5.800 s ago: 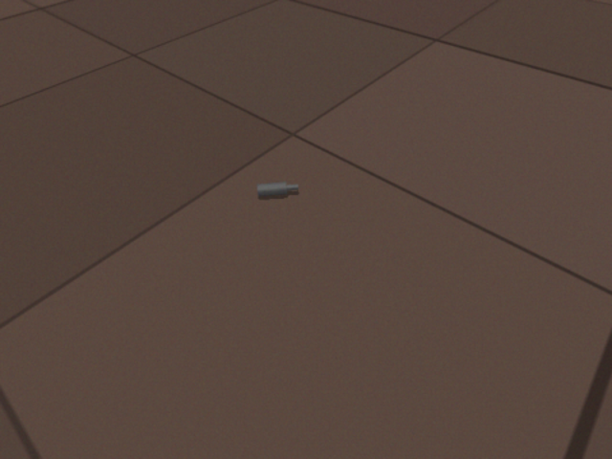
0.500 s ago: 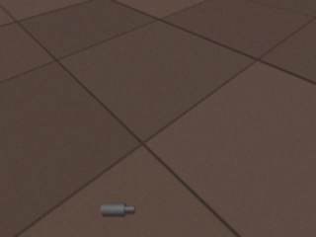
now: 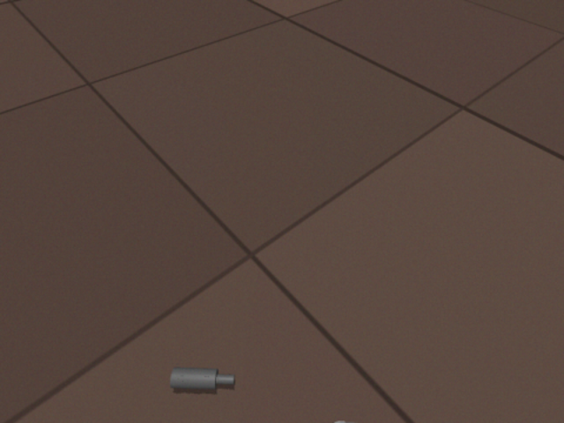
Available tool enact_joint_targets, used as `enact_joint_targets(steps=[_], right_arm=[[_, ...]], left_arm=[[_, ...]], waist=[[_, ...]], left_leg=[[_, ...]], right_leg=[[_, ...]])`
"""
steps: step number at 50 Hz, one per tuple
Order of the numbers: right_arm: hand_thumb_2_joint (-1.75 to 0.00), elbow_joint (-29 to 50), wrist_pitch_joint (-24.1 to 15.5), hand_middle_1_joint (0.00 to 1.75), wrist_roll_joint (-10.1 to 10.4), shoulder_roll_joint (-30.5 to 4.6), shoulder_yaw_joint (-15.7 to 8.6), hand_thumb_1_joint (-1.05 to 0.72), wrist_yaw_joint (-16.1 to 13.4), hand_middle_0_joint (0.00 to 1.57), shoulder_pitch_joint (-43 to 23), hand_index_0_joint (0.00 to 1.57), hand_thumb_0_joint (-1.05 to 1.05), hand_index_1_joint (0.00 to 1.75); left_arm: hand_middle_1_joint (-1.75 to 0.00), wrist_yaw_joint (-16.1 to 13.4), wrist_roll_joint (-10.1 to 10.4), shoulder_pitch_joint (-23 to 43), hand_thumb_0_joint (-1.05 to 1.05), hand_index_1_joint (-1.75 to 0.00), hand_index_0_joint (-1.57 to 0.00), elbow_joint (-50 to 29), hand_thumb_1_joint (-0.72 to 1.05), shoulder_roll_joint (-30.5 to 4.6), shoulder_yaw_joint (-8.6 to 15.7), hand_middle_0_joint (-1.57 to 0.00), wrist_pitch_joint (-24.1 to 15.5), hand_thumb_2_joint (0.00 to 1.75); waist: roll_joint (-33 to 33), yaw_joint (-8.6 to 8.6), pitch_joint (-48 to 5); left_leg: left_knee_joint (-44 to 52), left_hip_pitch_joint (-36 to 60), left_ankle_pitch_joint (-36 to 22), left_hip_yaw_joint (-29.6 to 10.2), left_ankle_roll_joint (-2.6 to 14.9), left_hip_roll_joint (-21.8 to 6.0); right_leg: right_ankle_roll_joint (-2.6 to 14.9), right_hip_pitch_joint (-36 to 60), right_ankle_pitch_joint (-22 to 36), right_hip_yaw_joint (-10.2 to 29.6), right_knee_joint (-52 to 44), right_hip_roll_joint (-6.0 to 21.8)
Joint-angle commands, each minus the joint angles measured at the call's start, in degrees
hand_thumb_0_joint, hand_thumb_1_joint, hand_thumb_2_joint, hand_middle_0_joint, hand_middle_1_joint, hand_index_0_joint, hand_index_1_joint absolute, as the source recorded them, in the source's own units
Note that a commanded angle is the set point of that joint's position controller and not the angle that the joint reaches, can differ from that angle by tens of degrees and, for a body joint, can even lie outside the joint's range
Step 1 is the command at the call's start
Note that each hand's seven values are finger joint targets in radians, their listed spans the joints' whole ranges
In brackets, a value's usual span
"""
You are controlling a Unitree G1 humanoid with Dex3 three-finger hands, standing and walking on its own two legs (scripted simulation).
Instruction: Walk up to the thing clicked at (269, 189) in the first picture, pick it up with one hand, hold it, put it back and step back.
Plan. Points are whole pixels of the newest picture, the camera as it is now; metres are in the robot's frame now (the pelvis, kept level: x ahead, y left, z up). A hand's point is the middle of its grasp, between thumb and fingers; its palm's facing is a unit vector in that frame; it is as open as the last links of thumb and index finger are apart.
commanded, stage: walk up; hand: left
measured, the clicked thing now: (203, 378) +0.38 +0.24 -0.74
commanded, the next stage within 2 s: stand in 1.88 s
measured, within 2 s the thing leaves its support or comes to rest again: neither
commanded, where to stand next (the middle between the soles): +0.01 -0.01 m, yaw -2 degrees
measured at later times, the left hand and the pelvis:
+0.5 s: hand (168, 413) +0.18 +0.19 -0.15, palm faces -0.05 -0.93 -0.37, open 7.4 cm; pelvis +0.01 -0.04 -0.01, yaw +0 degrees
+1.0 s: hand out of the picture -0.07 +0.26 -0.15, palm faces -0.10 -0.91 -0.41, open 7.4 cm; pelvis -0.09 -0.03 -0.01, yaw -4 degrees
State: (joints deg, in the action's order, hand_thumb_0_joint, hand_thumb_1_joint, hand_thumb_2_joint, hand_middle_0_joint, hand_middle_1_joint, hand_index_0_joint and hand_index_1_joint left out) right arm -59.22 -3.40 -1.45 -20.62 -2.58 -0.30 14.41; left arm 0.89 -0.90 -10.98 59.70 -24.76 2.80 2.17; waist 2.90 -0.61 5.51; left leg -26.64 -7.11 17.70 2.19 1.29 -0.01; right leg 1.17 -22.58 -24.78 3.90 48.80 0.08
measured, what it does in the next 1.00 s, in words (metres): steps on the spot: right foot, then left foot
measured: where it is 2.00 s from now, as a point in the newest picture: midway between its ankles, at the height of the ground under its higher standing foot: outside the picture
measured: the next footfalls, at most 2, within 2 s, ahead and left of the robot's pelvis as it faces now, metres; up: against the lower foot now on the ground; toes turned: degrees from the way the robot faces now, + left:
right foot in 0.20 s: +0.14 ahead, -0.14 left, +0.00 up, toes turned -1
left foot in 0.64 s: +0.01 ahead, +0.08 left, +0.00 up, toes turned +0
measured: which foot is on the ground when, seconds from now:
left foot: down 0.00-0.24, up 0.26-0.62, down 0.64-1.00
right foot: up 0.00-0.18, down 0.20-0.68, up 0.70-1.00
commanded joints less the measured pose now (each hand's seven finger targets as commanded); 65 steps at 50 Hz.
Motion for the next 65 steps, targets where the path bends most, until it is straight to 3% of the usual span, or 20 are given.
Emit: enact_joint_targets(steps=[1,9,11,12,13,18,25,29,32,33,35,39,43,46,49,51,53,55,59,65], right_arm=[[-0.90,5.43,0.15,0.30,1.00,-18.11,-5.09,-0.90,-3.87,0.20,0.50,0.20,0.00,0.30],[-0.90,11.74,3.65,0.30,2.28,-14.95,-3.93,-0.90,-3.44,0.20,-6.44,0.20,0.00,0.30],[-0.90,12.59,4.30,0.30,3.78,-10.40,-2.35,-0.90,-2.74,0.20,-2.21,0.20,0.00,0.30],[-0.90,11.13,5.12,0.30,3.45,-8.51,-1.56,-0.90,-3.35,0.20,1.53,0.20,0.00,0.30],[-0.90,11.48,5.53,0.30,3.07,-10.75,-2.47,-0.90,-4.13,0.20,1.36,0.20,0.00,0.30],[-0.90,11.75,6.06,0.30,2.84,-13.06,-2.89,-0.90,-3.77,0.20,1.96,0.20,0.00,0.30],[-0.90,14.33,5.02,0.30,1.40,-12.23,-2.26,-0.90,-3.76,0.20,-1.12,0.20,0.00,0.30],[-0.90,13.42,5.66,0.30,0.06,-13.11,-3.67,-0.90,-2.13,0.20,3.80,0.20,0.00,0.30],[-0.90,13.20,5.46,0.30,-1.36,-13.65,-4.82,-0.90,-0.70,0.20,5.58,0.20,0.00,0.30],[-0.90,15.49,5.42,0.30,-2.17,-17.38,-5.09,-0.90,-0.39,0.20,0.61,0.20,0.00,0.30],[-0.90,18.54,4.86,0.30,-1.72,-22.17,-6.16,-0.90,-0.20,0.20,-6.03,0.20,0.00,0.30],[-0.90,19.62,3.91,0.30,-1.06,-15.28,-4.28,-0.90,-1.43,0.20,-10.93,0.20,0.00,0.30],[-0.90,18.68,2.96,0.30,-1.60,-17.31,-6.07,-0.90,1.42,0.20,1.49,0.20,0.00,0.30],[-0.90,18.04,3.25,0.30,-1.82,-19.30,-6.75,-0.90,1.92,0.20,4.79,0.20,0.00,0.30],[-0.90,18.50,3.75,0.30,-1.96,-19.67,-6.31,-0.90,2.66,0.20,1.87,0.20,0.00,0.30],[-0.90,20.69,4.46,0.30,-1.55,-17.16,-5.58,-0.90,2.91,0.20,-5.77,0.20,0.00,0.30],[-0.90,23.00,4.80,0.30,-0.26,-10.07,-3.52,-0.90,2.93,0.20,-6.88,0.20,0.00,0.30],[-0.90,21.56,4.15,0.30,0.61,-16.43,-5.41,-0.90,3.37,0.20,-6.27,0.20,0.00,0.30],[-0.90,16.21,3.04,0.30,1.42,-14.91,-5.11,-0.90,4.73,0.20,2.32,0.20,0.00,0.30],[-0.90,17.40,2.02,0.30,1.09,-14.56,-4.79,-0.90,5.01,0.20,-1.34,0.20,0.00,0.30]], left_arm=[[-0.30,-0.23,-0.36,3.90,0.00,-0.30,-0.20,-8.26,0.90,-7.81,2.39,-0.20,1.00,0.90],[-0.30,0.02,0.45,1.03,0.00,-0.30,-0.20,-10.08,0.90,-6.75,2.72,-0.20,0.63,0.90],[-0.30,-0.76,-0.12,-1.45,0.00,-0.30,-0.20,-10.63,0.90,-13.65,4.64,-0.20,-0.54,0.90],[-0.30,-1.48,0.08,-0.45,0.00,-0.30,-0.20,-12.36,0.90,-12.79,3.84,-0.20,-0.63,0.90],[-0.30,-1.89,-0.39,0.37,0.00,-0.30,-0.20,-13.66,0.90,-14.90,4.18,-0.20,-0.52,0.90],[-0.30,-2.84,-0.69,6.20,0.00,-0.30,-0.20,-18.95,0.90,-8.22,3.77,-0.20,0.58,0.90],[-0.30,-3.38,-1.10,2.34,0.00,-0.30,-0.20,-20.21,0.90,-8.18,3.92,-0.20,0.82,0.90],[-0.30,-3.31,-0.26,6.89,0.00,-0.30,-0.20,-21.09,0.90,-10.94,4.35,-0.20,0.34,0.90],[-0.30,-2.71,0.22,8.35,0.00,-0.30,-0.20,-21.03,0.90,-9.20,3.54,-0.20,0.93,0.90],[-0.30,-2.61,0.79,6.38,0.00,-0.30,-0.20,-20.61,0.90,-6.08,3.01,-0.20,1.05,0.90],[-0.30,-3.54,-0.27,6.07,0.00,-0.30,-0.20,-18.80,0.90,-9.88,4.92,-0.20,1.27,0.90],[-0.30,-2.32,0.95,-0.54,0.00,-0.30,-0.20,-14.66,0.90,-9.93,4.99,-0.20,1.73,0.90],[-0.30,-0.28,-0.06,-3.63,0.00,-0.30,-0.20,-14.59,0.90,-12.25,4.61,-0.20,-2.77,0.90],[-0.30,0.23,-0.59,-2.27,0.00,-0.30,-0.20,-15.13,0.90,-11.42,4.18,-0.20,-4.06,0.90],[-0.30,0.40,-0.71,-8.24,0.00,-0.30,-0.20,-12.40,0.90,-10.60,4.51,-0.20,-4.94,0.90],[-0.30,-0.21,-0.81,-21.77,0.00,-0.30,-0.20,-7.71,0.90,-9.74,5.05,-0.20,-5.43,0.90],[-0.30,-1.14,-1.60,-21.66,0.00,-0.30,-0.20,-9.38,0.90,-16.52,6.69,-0.20,-5.92,0.90],[-0.30,-1.45,-1.56,-11.57,0.00,-0.30,-0.20,-12.90,0.90,-19.25,6.54,-0.20,-6.62,0.90],[-0.30,-1.81,-0.56,-7.76,0.00,-0.30,-0.20,-14.14,0.90,-14.55,5.54,-0.20,-8.39,0.90],[-0.30,-0.90,-1.09,-11.12,0.00,-0.30,-0.20,-15.58,0.90,-13.69,5.87,-0.20,-7.73,0.90]], waist=[[-10.18,-0.73,-2.32],[-13.10,1.90,-8.51],[8.70,3.43,-16.04],[9.68,2.18,-16.06],[13.30,2.78,-15.85],[3.76,1.16,-15.35],[6.78,3.83,-10.93],[7.00,0.53,-12.36],[-2.09,-2.33,-9.44],[-17.33,-0.98,-5.86],[-17.43,-1.57,-3.44],[-6.83,3.48,-1.58],[-15.18,-4.11,-13.82],[-14.71,-5.06,-10.09],[-13.52,-1.40,-3.96],[-7.77,6.71,-0.71],[8.95,6.25,5.12],[2.03,2.75,13.13],[4.68,-0.85,8.97],[8.21,3.26,7.05]], left_leg=[[0.54,7.17,-55.74,-9.05,8.57,-16.95],[-13.36,1.15,-41.09,-2.19,4.75,-9.79],[-35.34,-10.02,-2.24,0.04,-0.25,1.22],[-40.92,-16.49,20.98,-4.72,-0.49,5.15],[-46.11,-16.08,25.78,-7.15,-0.84,4.13],[-55.52,-18.63,14.92,-9.99,-2.35,5.67],[-31.62,-20.08,13.85,-6.71,-3.27,2.13],[-19.53,-9.81,8.92,-5.69,-0.83,0.49],[-4.82,-1.72,0.68,-9.67,3.64,-2.40],[4.82,-6.61,-1.07,-27.10,8.65,-13.55],[11.50,-23.70,-3.71,-37.04,17.43,-24.48],[4.76,-15.08,-5.73,-16.86,8.80,-11.60],[8.87,10.83,23.90,-20.93,10.55,-11.14],[8.99,10.67,20.74,-23.13,13.87,-15.92],[8.78,-4.14,19.78,-16.98,11.63,-13.00],[-0.27,-20.55,22.27,-8.29,6.23,-7.23],[-29.79,-43.01,13.98,-2.55,-0.51,2.66],[-32.03,-37.94,6.44,-13.64,-0.53,-1.07],[-32.51,-32.26,-5.24,-12.08,-2.45,0.72],[-19.41,-26.38,-6.24,-7.26,-2.55,-1.28]], right_leg=[[-0.48,-8.31,3.74,1.61,3.85,0.02],[1.28,8.89,18.93,-5.81,-21.05,-0.71],[7.08,23.09,62.44,11.19,-22.39,11.92],[11.68,25.99,72.83,17.88,-20.57,16.59],[17.68,21.89,73.89,23.19,-20.99,21.43],[13.75,16.57,54.31,7.91,-18.89,12.84],[15.36,19.69,50.95,8.39,-18.66,15.12],[12.02,10.16,36.25,11.62,-18.85,17.53],[4.99,-5.34,10.70,7.16,-11.42,10.37],[1.24,-12.78,-7.86,0.79,2.74,-1.25],[0.11,-3.20,-13.68,6.38,25.31,-6.45],[-0.42,-10.11,0.09,8.29,32.17,-7.75],[-3.80,-11.69,-4.59,-3.30,8.21,-3.29],[-2.96,-7.29,-11.75,-2.46,-6.30,-0.68],[0.04,6.24,-9.28,-6.45,-17.29,-2.32],[1.69,23.98,4.58,-9.35,-31.86,-3.03],[5.72,24.16,-20.48,28.03,-41.12,18.09],[9.77,7.61,-35.23,33.90,-46.83,24.40],[4.98,12.75,-8.24,9.16,-41.76,12.36],[7.50,13.24,-5.22,2.23,-39.07,11.58]])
